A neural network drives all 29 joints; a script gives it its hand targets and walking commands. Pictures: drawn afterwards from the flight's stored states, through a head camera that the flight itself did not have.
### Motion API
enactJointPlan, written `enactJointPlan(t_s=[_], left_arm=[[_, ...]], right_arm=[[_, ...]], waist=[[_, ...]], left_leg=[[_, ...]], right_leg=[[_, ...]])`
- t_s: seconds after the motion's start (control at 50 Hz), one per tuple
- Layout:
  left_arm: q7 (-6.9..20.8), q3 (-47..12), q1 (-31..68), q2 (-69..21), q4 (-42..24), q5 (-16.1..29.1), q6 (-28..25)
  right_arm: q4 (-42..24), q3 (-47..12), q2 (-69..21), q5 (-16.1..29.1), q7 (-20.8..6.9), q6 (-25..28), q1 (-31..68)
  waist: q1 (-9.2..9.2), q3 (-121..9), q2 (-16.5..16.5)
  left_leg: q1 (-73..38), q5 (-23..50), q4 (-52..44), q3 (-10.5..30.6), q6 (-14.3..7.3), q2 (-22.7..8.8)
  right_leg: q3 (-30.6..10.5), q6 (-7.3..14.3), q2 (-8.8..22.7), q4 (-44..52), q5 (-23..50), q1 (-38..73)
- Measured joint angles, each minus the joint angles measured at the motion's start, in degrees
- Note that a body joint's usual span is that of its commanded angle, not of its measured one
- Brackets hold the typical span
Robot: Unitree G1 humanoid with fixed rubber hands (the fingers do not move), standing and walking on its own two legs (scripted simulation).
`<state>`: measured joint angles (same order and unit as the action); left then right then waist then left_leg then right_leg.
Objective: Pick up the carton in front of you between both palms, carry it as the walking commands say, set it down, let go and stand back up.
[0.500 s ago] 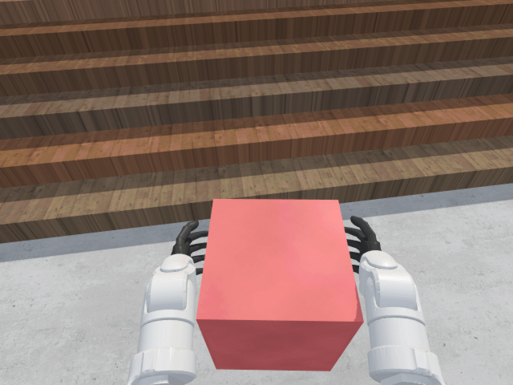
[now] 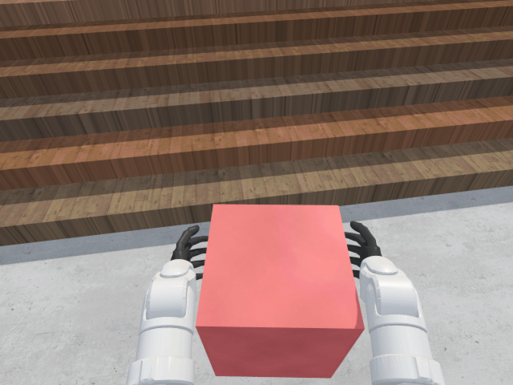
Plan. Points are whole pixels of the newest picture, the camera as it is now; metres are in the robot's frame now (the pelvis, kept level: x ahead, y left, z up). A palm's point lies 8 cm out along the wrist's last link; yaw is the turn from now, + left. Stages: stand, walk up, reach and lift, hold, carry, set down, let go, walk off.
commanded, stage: hold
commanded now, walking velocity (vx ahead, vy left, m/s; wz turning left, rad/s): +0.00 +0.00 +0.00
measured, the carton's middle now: (274, 294) +0.28 +0.00 -0.03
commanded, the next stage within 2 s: carry in 0.08 s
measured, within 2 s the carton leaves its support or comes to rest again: neither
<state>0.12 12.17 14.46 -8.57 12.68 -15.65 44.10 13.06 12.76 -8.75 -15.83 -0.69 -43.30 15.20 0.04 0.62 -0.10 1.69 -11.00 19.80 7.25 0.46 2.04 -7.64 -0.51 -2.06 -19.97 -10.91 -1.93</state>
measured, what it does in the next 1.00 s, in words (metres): walks ahead: right foot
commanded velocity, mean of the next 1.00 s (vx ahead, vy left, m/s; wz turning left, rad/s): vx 0.48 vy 0.00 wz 0.00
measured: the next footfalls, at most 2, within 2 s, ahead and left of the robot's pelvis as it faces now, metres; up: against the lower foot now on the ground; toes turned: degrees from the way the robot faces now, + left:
right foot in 0.68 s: +0.29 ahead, -0.11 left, +0.00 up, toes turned -8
left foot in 1.10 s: +0.65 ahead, +0.08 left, +0.00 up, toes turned +11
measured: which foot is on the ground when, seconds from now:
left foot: down 0.00-0.68, up 0.70-1.00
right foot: down 0.00-0.48, up 0.50-0.66, down 0.68-1.00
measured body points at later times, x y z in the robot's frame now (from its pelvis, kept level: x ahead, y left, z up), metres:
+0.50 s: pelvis +0.11 -0.01 -0.02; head +0.08 -0.01 +0.43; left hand +0.38 +0.15 +0.07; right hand +0.39 -0.15 +0.07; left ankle +0.05 +0.11 -0.75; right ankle +0.01 -0.13 -0.74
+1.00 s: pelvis +0.39 -0.03 -0.01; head +0.38 -0.04 +0.44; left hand +0.63 +0.14 +0.09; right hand +0.66 -0.16 +0.08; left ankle +0.51 +0.10 -0.71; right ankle +0.25 -0.10 -0.75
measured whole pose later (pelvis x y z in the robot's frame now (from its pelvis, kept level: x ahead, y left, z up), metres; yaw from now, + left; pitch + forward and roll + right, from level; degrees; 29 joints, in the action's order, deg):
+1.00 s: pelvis +0.39 -0.03 -0.01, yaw +2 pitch +5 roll +2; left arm -7.6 4.0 2.5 -7.3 -28.0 -2.8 70.4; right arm -28.3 3.1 -7.3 -4.1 6.6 -69.9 2.7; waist -2.9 -7.6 -0.7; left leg 35.4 -7.8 37.6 -9.0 0.0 -4.1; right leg 9.2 1.9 0.9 -12.7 -19.2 1.2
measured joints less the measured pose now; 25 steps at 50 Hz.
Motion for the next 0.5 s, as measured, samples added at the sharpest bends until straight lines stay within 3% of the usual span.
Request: enactJointPlan(t_s=[0.1,0.18,0.28,0.34,0.4,0.46,0.5], left_arm=[[0.0,-0.1,0.0,0.0,-0.2,0.1,0.2],[-0.7,-1.3,-1.5,0.3,-3.1,1.5,1.2],[-2.0,-2.6,-3.0,0.6,-11.6,4.7,5.0],[-2.9,-3.9,-3.6,0.7,-15.7,6.4,8.7],[-4.4,-6.2,-4.4,0.8,-19.6,7.6,12.8],[-5.3,-6.7,-6.8,1.1,-26.5,8.9,16.8],[-5.9,-6.2,-9.2,1.3,-31.2,10.1,18.9]], right_arm=[[-0.3,-0.1,0.0,0.2,0.1,-0.3,0.0],[-3.2,-1.6,0.3,1.6,0.8,-1.3,-1.5],[-11.4,-3.9,0.6,4.3,2.2,-5.3,-2.7],[-16.6,-4.4,0.8,5.9,3.0,-9.4,-4.0],[-22.1,-4.4,1.2,7.9,4.2,-13.4,-6.2],[-26.9,-6.0,1.2,10.0,5.3,-17.0,-7.2],[-29.0,-7.9,1.2,10.7,5.8,-18.6,-7.7]], waist=[[-0.08,-1.6,0.1],[-0.25,-5.4,0.2],[-0.46,-8.0,0.5],[-0.18,-10.2,1.2],[0.19,-11.1,0.2],[-0.40,-10.6,-1.7],[-0.71,-10.7,-1.8]], left_leg=[[2.8,-0.9,2.2,-0.3,0.1,0.0],[8.4,-8.0,7.0,-2.6,-0.2,-1.1],[12.4,-6.2,10.3,-4.5,0.3,-2.5],[14.3,-10.7,14.2,-5.1,0.1,-4.0],[16.6,-14.1,16.0,-9.4,-0.2,-4.4],[14.8,-6.9,10.3,-13.0,-0.7,-3.0],[13.2,-7.2,9.6,-14.3,-0.8,-2.8]], right_leg=[[0.3,-0.1,0.0,-2.2,-1.0,-2.9],[3.0,0.2,1.1,-7.6,-9.2,-8.8],[6.2,0.3,2.5,-12.0,-9.1,-13.3],[8.3,0.2,2.5,-12.1,-7.8,-13.4],[9.5,0.4,3.4,-11.2,-10.3,-12.2],[8.5,-0.1,4.9,-11.4,-12.4,-10.8],[9.7,0.0,5.7,-18.5,-13.2,-13.8]])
